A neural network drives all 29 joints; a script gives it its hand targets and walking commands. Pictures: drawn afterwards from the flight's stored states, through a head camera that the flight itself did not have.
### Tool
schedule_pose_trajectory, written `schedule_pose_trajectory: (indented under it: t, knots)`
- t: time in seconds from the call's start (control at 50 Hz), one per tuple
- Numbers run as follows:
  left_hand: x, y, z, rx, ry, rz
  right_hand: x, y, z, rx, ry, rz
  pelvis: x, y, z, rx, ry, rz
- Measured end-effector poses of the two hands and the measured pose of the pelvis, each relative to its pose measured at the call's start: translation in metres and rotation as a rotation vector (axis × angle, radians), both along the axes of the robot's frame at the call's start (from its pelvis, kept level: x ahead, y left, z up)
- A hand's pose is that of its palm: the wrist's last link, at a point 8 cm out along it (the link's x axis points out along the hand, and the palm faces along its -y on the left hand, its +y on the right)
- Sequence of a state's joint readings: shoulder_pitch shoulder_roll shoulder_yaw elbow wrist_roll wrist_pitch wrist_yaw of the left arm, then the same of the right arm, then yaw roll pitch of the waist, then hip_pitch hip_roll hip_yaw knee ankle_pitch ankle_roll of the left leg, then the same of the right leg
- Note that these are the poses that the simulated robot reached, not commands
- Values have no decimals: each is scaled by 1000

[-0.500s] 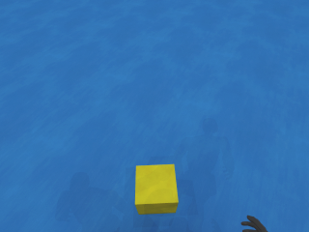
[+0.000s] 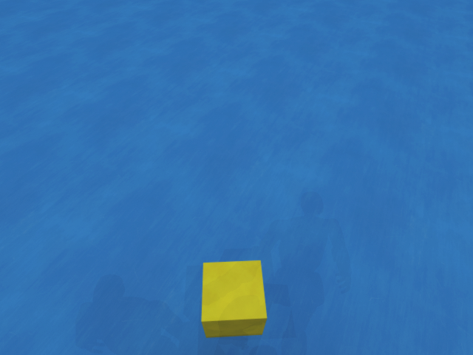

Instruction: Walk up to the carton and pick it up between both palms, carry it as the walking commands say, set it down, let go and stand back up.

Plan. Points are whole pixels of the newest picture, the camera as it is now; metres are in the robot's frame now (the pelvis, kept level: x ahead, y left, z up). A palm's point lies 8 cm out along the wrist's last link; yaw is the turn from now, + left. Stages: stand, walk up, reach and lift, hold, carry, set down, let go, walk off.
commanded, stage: walk up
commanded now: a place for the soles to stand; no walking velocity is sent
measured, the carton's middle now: (233, 299) +0.45 +0.00 -0.67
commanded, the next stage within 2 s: stand in 1.38 s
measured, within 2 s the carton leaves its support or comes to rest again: neither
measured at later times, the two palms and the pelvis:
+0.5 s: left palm out of the picture +0.02 +0.30 -0.14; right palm out of the picture +0.04 -0.28 -0.13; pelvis -0.05 +0.01 -0.01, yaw +0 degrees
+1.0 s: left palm out of the picture +0.00 +0.30 -0.13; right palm out of the picture +0.02 -0.28 -0.14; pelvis -0.06 +0.01 -0.02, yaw +1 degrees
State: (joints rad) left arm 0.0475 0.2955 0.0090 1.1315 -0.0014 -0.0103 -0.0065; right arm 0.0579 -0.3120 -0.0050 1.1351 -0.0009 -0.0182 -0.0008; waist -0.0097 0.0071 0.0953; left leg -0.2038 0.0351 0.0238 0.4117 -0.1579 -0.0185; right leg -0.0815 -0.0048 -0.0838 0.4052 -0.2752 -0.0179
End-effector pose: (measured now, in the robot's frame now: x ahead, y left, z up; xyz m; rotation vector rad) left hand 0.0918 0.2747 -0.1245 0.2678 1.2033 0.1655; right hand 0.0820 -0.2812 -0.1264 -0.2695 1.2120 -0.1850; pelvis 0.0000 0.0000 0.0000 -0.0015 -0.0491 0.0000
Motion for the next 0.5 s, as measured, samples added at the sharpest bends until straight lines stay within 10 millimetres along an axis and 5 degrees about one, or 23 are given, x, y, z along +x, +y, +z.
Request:
schedule_pose_trajectory:
  t: [0.32,0.5]
  knots:
    - [-45,19,-4,26,23,19,-19,-3,-3,-18,-31,15,-41,3,-8,-10,-8,3]
    - [-71,22,-14,-1,49,30,-45,2,-3,-28,-18,2,-51,11,-11,-8,-26,1]
